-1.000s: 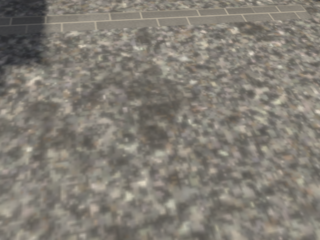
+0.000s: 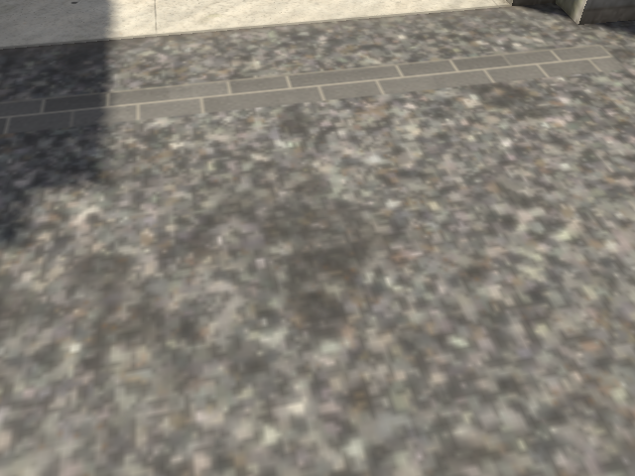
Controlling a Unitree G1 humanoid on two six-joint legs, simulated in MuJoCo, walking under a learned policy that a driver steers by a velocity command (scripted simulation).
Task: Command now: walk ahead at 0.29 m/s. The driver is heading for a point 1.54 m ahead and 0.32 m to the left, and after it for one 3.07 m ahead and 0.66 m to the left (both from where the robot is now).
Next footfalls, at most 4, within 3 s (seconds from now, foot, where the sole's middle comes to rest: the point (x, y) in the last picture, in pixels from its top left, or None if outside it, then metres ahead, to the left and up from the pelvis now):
0.56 right None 0.43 -0.03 -0.78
1.12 left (273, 395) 0.74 0.13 -0.78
1.66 right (349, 294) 1.04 -0.05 -0.78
2.18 left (271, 231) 1.27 0.17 -0.78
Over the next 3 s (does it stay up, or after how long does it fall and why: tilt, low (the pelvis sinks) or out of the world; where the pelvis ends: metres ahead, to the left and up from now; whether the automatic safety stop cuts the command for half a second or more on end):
stays up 1.30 0.10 0.01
